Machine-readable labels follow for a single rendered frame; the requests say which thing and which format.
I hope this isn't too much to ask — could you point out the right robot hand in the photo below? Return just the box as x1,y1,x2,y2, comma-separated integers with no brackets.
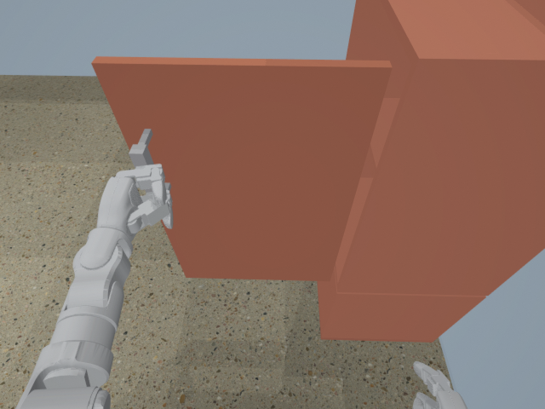
412,361,468,409

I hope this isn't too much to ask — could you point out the left robot upper arm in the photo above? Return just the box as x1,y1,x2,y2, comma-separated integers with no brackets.
20,386,111,409

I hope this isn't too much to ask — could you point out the cupboard door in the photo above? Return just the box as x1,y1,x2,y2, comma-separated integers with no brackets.
91,56,392,281

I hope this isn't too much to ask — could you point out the robot left forearm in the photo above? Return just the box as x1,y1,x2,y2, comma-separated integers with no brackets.
15,228,133,409

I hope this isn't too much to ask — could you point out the handle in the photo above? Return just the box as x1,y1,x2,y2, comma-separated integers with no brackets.
129,129,171,193

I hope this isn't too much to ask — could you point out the left robot hand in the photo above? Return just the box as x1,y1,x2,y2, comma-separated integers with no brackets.
96,164,173,242

